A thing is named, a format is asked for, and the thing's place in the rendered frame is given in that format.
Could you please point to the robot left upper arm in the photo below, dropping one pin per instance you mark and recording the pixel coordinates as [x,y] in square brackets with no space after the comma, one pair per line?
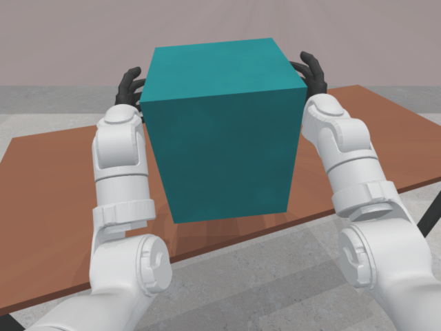
[126,275]

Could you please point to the robot right upper arm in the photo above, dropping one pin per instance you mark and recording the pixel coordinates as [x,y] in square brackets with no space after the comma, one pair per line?
[390,260]

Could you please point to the robot right hand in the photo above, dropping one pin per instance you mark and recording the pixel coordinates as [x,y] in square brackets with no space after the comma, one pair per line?
[313,74]

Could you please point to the carton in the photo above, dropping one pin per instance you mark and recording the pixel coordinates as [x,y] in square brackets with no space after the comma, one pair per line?
[224,122]

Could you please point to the right robot forearm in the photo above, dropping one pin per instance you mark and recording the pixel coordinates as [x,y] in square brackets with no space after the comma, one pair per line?
[361,191]

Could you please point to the robot left hand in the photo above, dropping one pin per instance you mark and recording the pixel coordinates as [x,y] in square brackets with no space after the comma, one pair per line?
[127,88]

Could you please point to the left robot forearm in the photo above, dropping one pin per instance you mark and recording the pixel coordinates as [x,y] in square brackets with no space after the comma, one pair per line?
[120,173]

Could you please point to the table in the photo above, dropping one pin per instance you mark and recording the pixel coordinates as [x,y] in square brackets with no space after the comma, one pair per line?
[48,192]

